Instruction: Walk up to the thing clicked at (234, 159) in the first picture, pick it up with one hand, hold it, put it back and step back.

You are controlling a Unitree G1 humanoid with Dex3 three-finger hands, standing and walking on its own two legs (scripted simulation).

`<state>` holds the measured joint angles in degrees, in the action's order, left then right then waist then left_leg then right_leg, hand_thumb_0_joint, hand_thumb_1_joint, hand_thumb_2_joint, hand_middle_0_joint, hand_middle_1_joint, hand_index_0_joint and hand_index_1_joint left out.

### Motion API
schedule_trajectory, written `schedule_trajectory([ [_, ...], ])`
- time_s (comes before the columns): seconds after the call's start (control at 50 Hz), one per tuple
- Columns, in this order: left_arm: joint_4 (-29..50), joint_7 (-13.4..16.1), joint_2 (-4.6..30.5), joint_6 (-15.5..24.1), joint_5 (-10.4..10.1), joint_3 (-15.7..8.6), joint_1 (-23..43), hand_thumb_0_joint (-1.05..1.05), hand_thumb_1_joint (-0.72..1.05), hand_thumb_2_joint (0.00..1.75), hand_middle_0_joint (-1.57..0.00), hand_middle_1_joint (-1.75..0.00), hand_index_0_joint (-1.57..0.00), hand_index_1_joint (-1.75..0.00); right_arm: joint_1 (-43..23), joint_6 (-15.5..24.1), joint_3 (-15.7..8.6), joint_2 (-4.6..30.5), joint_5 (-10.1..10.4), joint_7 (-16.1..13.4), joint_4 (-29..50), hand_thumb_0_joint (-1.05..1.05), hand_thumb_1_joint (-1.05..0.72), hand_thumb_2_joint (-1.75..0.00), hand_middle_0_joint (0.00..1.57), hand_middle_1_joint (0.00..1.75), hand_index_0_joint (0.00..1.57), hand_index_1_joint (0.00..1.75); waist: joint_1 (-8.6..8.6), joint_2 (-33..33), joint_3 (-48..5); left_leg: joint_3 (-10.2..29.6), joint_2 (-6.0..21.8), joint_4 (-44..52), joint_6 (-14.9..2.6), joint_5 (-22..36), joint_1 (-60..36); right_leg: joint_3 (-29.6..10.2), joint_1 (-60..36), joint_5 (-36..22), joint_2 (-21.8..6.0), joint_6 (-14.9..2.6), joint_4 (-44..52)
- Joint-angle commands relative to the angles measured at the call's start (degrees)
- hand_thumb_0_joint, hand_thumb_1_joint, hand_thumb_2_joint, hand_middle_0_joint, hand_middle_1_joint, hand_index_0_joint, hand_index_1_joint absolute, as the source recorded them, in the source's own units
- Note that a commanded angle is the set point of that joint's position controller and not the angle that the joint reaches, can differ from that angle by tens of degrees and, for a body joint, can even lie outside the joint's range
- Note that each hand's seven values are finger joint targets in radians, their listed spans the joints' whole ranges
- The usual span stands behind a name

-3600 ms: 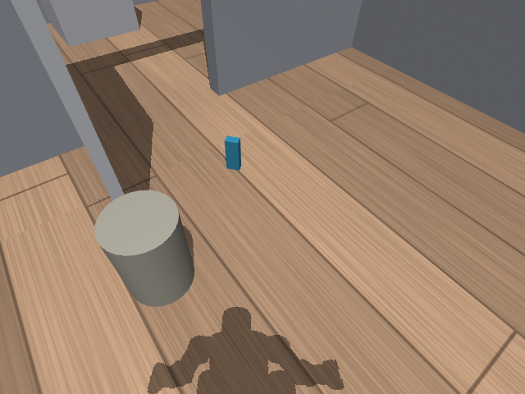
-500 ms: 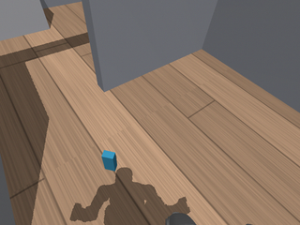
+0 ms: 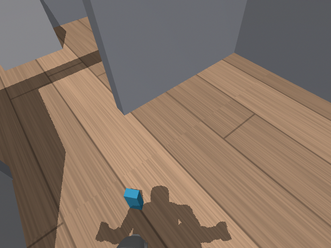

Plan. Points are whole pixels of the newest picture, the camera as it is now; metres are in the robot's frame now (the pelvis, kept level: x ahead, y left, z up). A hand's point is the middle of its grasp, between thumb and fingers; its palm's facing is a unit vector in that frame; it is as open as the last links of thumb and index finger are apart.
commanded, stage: walk up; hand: left
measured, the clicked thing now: (134, 199) +0.45 +0.22 -0.66
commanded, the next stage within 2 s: none
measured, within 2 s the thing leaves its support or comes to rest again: neither
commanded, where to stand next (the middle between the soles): +0.10 +0.01 m, yaw +0 degrees
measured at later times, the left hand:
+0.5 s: hand out of the picture +0.05 +0.29 -0.16, palm faces -0.02 -0.94 -0.34, open 7.4 cm
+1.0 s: hand out of the picture +0.13 +0.27 -0.14, palm faces -0.05 -0.95 -0.32, open 7.4 cm
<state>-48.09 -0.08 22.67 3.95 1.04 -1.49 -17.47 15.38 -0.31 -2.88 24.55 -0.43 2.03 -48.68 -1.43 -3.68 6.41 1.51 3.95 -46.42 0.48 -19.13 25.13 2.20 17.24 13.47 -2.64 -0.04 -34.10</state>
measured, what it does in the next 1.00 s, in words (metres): steps on the spot: left foot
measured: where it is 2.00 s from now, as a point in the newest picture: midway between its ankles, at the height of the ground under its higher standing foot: outside the picture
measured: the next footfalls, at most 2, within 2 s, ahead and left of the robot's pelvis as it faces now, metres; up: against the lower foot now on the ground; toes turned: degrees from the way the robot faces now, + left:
left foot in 0.06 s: +0.12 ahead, +0.16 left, +0.00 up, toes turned +2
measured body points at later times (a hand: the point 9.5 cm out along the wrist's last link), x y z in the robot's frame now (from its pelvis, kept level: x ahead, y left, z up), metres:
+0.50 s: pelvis +0.01 +0.03 +0.00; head +0.03 +0.04 +0.45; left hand +0.06 +0.34 -0.13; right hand +0.12 -0.28 -0.11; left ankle +0.08 +0.15 -0.73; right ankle +0.00 -0.11 -0.73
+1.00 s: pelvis +0.03 +0.02 +0.02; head +0.04 +0.02 +0.47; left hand +0.13 +0.31 -0.12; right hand +0.10 -0.29 -0.11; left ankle +0.08 +0.15 -0.73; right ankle +0.00 -0.11 -0.73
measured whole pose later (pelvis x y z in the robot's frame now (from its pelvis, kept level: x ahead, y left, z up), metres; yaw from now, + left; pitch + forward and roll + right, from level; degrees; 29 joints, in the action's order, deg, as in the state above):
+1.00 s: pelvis +0.03 +0.02 +0.02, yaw -2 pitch -2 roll +0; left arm -64.7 -0.7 19.9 0.3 0.1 -0.5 -4.3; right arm 5.3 1.3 -0.1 21.0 -0.6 0.4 -65.8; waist 0.7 0.5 3.5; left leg -2.5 3.0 -23.2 1.4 -8.5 12.4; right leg -0.3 5.2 15.4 -1.3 1.4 -22.8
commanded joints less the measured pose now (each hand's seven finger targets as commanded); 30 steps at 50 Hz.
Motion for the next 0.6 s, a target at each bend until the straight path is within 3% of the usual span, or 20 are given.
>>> schedule_trajectory([
  [0.0, 3.65, 0.61, 14.14, -0.86, -0.77, -3.76, 4.78, 0.00, 0.90, 0.90, -0.20, -0.30, -0.20, -0.30, 4.79, 1.75, -2.88, 7.56, 0.10, -1.48, -0.66, 0.00, -0.90, -0.90, 0.20, 0.30, 0.20, 0.30, 2.21, 13.74, -7.79, -5.01, -2.83, 10.59, -0.33, 10.40, -14.76, -5.91, 6.88, -9.71, -9.16, -9.33, 3.11],
  [0.02, 3.66, 0.67, 12.68, -1.46, -1.01, -3.14, 4.77, 0.00, 0.90, 0.90, -0.20, -0.30, -0.20, -0.30, 4.47, 2.08, -3.15, 8.62, -0.18, -1.85, -1.06, 0.00, -0.90, -0.90, 0.20, 0.30, 0.20, 0.30, 2.49, 11.65, -7.43, -4.30, -3.15, 12.62, -1.06, 10.86, -16.18, -6.29, 8.78, -6.51, -8.23, -7.93, 0.37],
  [0.04, 3.28, 0.65, 11.33, -2.07, -1.27, -2.54, 4.65, 0.00, 0.90, 0.90, -0.20, -0.30, -0.20, -0.30, 4.03, 2.32, -3.38, 10.13, -0.70, -2.19, -1.22, 0.00, -0.90, -0.90, 0.20, 0.30, 0.20, 0.30, 2.92, 7.97, -7.05, -0.04, -0.68, 16.45, -2.14, 8.94, -15.84, -6.03, 10.49, -0.88, -6.51, -6.14, -2.21],
  [0.06, 2.97, 0.58, 8.35, -2.69, -1.86, -1.85, 2.55, 0.00, 0.90, 0.90, -0.20, -0.30, -0.20, -0.30, 2.11, 2.72, -3.54, 13.09, -1.45, -2.42, -0.51, 0.00, -0.90, -0.90, 0.20, 0.30, 0.20, 0.30, 1.28, -1.68, -7.45, 13.64, 8.42, 22.85, -4.58, 4.67, -13.79, -4.23, 11.70, 7.38, -1.52, -3.30, -8.32],
  [0.08, 1.24, 0.91, 8.79, -3.44, -2.34, -1.69, 0.12, 0.00, 0.90, 0.90, -0.20, -0.30, -0.20, -0.30, -2.55, 3.02, -3.37, 15.68, -0.83, -2.39, 1.08, 0.00, -0.90, -0.90, 0.20, 0.30, 0.20, 0.30, -0.16, -6.39, -6.72, 24.31, 16.12, 29.27, -10.12, -4.55, -6.20, -2.95, 7.25, 17.36, 2.35, -1.90, -12.93],
  [0.1, -1.08, 1.26, 12.72, -3.94, -1.76, -2.90, 0.70, 0.00, 0.90, 0.90, -0.20, -0.30, -0.20, -0.30, -5.51, 2.71, -3.90, 17.57, -0.61, -2.27, 0.69, 0.00, -0.90, -0.90, 0.20, 0.30, 0.20, 0.30, 0.72, -7.30, -5.03, 26.15, 17.22, 30.44, -13.42, -11.24, 0.46, -5.42, 2.90, 19.81, 0.27, -1.90, -17.87],
  [0.14, -3.32, 0.72, 12.65, -4.07, -1.65, -3.40, 1.22, 0.00, 0.90, 0.90, -0.20, -0.30, -0.20, -0.30, -7.27, 2.70, -2.78, 14.17, -0.89, -2.53, 0.10, 0.00, -0.90, -0.90, 0.20, 0.30, 0.20, 0.30, 0.03, -6.46, -2.86, 17.47, 11.54, 29.02, -11.04, -11.97, 2.43, -6.01, 2.28, 17.20, -0.03, -2.25, -18.11],
  [0.16, -3.80, 0.48, 12.24, -4.07, -1.68, -3.41, 0.70, 0.00, 0.90, 0.90, -0.20, -0.30, -0.20, -0.30, -7.76, 2.91, -2.43, 13.40, -1.25, -2.65, -0.07, 0.00, -0.90, -0.90, 0.20, 0.30, 0.20, 0.30, -0.28, -7.96, -3.05, 14.33, 9.70, 27.61, -9.62, -8.56, -0.30, -5.67, 3.99, 14.96, 0.31, -2.19, -17.05],
  [0.2, -5.18, 0.39, 11.46, -3.74, -1.62, -3.21, -0.47, 0.00, 0.90, 0.90, -0.20, -0.30, -0.20, -0.30, -7.74, 3.01, -2.63, 13.79, -1.03, -2.49, -0.91, 0.00, -0.90, -0.90, 0.20, 0.30, 0.20, 0.30, -0.38, -10.94, -6.28, 13.01, 9.47, 23.72, -9.68, 0.27, -6.52, -3.02, 3.69, 13.78, 0.23, -1.87, -10.98],
  [0.24, -6.30, 0.56, 10.02, -3.36, -1.17, -3.00, 0.30, 0.00, 0.90, 0.90, -0.20, -0.30, -0.20, -0.30, -7.40, 2.72, -2.51, 13.24, -1.10, -2.44, -1.34, 0.00, -0.90, -0.90, 0.20, 0.30, 0.20, 0.30, 0.04, -10.33, -9.05, 11.28, 9.10, 20.69, -9.61, 5.11, -9.83, -1.66, 0.68, 13.06, 0.98, -1.52, -3.10],
  [0.28, -8.00, 0.83, 9.55, -2.83, -0.54, -2.87, 0.14, 0.00, 0.90, 0.90, -0.20, -0.30, -0.20, -0.30, -7.86, 2.24, -1.98, 11.79, -0.60, -2.43, -1.52, 0.00, -0.90, -0.90, 0.20, 0.30, 0.20, 0.30, -0.42, -7.82, -9.70, 8.72, 7.78, 17.93, -7.70, 7.78, -8.94, -1.15, -5.17, 6.53, 1.73, -1.49, 7.08],
  [0.3, -8.04, 0.99, 10.66, -2.41, 0.10, -2.96, 0.90, 0.00, 0.90, 0.90, -0.20, -0.30, -0.20, -0.30, -7.70, 2.19, -1.45, 10.43, -0.09, -2.46, -1.58, 0.00, -0.90, -0.90, 0.20, 0.30, 0.20, 0.30, -0.26, -5.48, -10.53, 7.81, 7.28, 16.68, -6.16, 8.95, -6.91, -3.95, -8.72, 2.91, -0.08, -2.01, 8.23],
  [0.32, -7.69, 1.08, 12.46, -2.08, 0.44, -3.19, 2.87, 0.00, 0.90, 0.90, -0.20, -0.30, -0.20, -0.30, -7.65, 2.41, -0.71, 8.29, 0.36, -2.50, -1.75, 0.00, -0.90, -0.90, 0.20, 0.30, 0.20, 0.30, 0.30, -0.11, -10.72, 5.65, 5.12, 15.12, -4.02, 9.21, -4.73, -10.03, -9.20, -0.33, -4.04, -3.29, 8.83],
  [0.34, -6.90, 0.77, 13.96, -2.17, 0.18, -3.00, 7.37, 0.00, 0.90, 0.90, -0.20, -0.30, -0.20, -0.30, -9.00, 2.42, -0.67, 7.97, 0.62, -2.52, -2.47, 0.00, -0.90, -0.90, 0.20, 0.30, 0.20, 0.30, 2.24, 3.65, -8.34, 2.82, 1.73, 16.73, -2.91, 1.90, -9.23, -12.07, -0.47, 3.87, -5.26, -4.50, 8.63],
  [0.36, -6.17, 0.34, 13.41, -2.45, 0.06, -2.63, 10.58, 0.00, 0.90, 0.90, -0.20, -0.30, -0.20, -0.30, -7.48, 2.50, -1.11, 8.82, 0.41, -2.59, -3.89, 0.00, -0.90, -0.90, 0.20, 0.30, 0.20, 0.30, 3.69, 4.40, -7.44, 3.58, 2.01, 19.13, -2.72, -1.84, -13.70, -11.07, 3.84, 7.52, -5.19, -4.16, 8.04],
  [0.4, -7.44, 0.02, 10.31, -2.56, -0.74, -1.69, 9.06, 0.00, 0.90, 0.90, -0.20, -0.30, -0.20, -0.30, -10.48, 3.08, -1.29, 11.05, -0.09, -2.52, -4.44, 0.00, -0.90, -0.90, 0.20, 0.30, 0.20, 0.30, 2.02, -0.01, -7.44, 7.52, 5.27, 22.04, -4.33, -1.28, -12.95, -5.74, 1.32, 4.92, -1.84, -2.42, 5.66],
  [0.42, -8.75, 0.03, 9.93, -2.41, -0.73, -1.47, 6.82, 0.00, 0.90, 0.90, -0.20, -0.30, -0.20, -0.30, -11.90, 3.10, -1.03, 10.97, -0.12, -2.36, -4.47, 0.00, -0.90, -0.90, 0.20, 0.30, 0.20, 0.30, 0.99, 0.03, -7.79, 8.02, 6.24, 22.14, -5.18, -0.62, -11.86, -5.31, -0.94, 4.38, -1.61, -2.51, 6.49],
  [0.5, -10.07, 0.00, 11.26, -1.77, -0.67, -1.64, 8.89, 0.00, 0.90, 0.90, -0.20, -0.30, -0.20, -0.30, -12.09, 3.18, -0.08, 9.22, 0.24, -2.24, -6.30, 0.00, -0.90, -0.90, 0.20, 0.30, 0.20, 0.30, 1.80, 4.28, -6.50, 3.01, 3.18, 20.59, -3.36, 5.09, -12.85, -8.83, -1.30, -0.88, -4.23, -3.34, 10.36],
  [0.58, -11.24, 0.11, 10.69, -1.95, -0.83, -1.26, 9.98, 0.00, 0.90, 0.90, -0.20, -0.30, -0.20, -0.30, -13.23, 3.18, -0.09, 9.49, 0.30, -2.14, -8.36, 0.00, -0.90, -0.90, 0.20, 0.30, 0.20, 0.30, 1.70, 4.10, -7.11, 2.77, 3.91, 21.25, -3.39, 9.81, -15.14, -7.53, -2.16, -2.96, -4.05, -2.67, 11.66],
])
